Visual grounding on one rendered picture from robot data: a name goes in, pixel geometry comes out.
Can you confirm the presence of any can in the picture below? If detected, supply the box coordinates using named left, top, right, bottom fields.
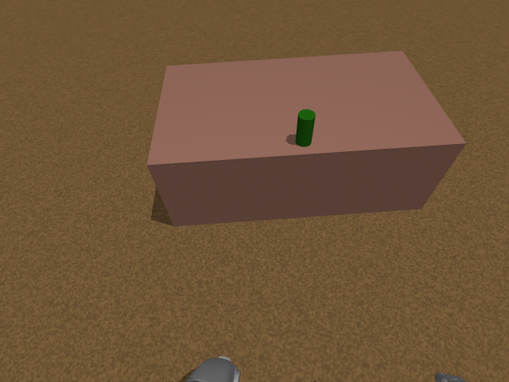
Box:
left=296, top=109, right=316, bottom=147

